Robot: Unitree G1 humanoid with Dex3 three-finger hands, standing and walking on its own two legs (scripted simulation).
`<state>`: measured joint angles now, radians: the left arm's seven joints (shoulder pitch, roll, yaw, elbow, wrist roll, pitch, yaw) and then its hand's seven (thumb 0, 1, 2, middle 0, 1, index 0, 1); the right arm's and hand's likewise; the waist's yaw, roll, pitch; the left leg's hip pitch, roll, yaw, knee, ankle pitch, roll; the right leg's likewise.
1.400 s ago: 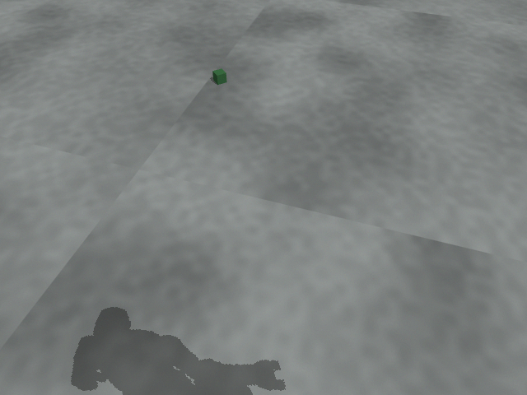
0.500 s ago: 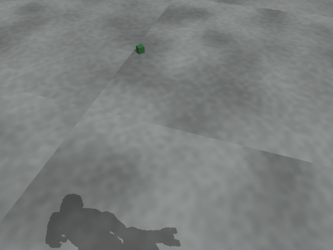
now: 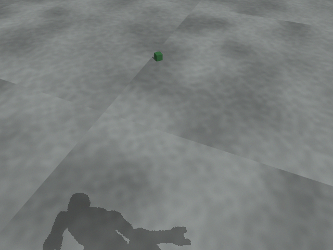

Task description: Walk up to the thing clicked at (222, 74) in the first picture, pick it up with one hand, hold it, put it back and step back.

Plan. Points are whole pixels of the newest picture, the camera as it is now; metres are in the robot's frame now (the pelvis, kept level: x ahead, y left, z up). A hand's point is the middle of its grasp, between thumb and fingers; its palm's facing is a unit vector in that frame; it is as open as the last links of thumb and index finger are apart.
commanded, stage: walk up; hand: left
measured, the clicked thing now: (158, 56) +2.15 +0.16 -0.74
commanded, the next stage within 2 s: none
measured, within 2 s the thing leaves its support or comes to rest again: neither
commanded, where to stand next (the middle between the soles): +1.71 -0.06 m, yaw -2 degrees
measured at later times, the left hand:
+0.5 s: hand (72, 173) +0.36 +0.32 -0.12, palm faces -0.11 -0.93 -0.35, open 7.4 cm
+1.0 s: hand (102, 122) +0.60 +0.29 -0.15, palm faces -0.04 -0.94 -0.33, open 7.4 cm
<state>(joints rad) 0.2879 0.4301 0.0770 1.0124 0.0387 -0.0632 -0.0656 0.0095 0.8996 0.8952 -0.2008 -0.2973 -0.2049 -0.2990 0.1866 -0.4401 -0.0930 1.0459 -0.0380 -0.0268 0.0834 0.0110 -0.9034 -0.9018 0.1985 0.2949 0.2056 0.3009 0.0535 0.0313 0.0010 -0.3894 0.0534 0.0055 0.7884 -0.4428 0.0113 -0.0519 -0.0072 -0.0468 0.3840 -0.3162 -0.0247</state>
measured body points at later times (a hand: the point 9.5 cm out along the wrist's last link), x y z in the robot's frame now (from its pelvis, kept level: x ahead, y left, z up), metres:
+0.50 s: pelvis +0.24 +0.04 +0.00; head +0.23 +0.04 +0.45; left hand +0.36 +0.37 -0.10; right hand +0.24 -0.29 -0.11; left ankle +0.15 +0.16 -0.74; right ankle +0.41 -0.13 -0.69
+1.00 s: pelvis +0.55 +0.01 -0.01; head +0.56 +0.03 +0.44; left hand +0.60 +0.34 -0.13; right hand +0.64 -0.33 -0.10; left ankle +0.71 +0.14 -0.72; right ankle +0.47 -0.13 -0.74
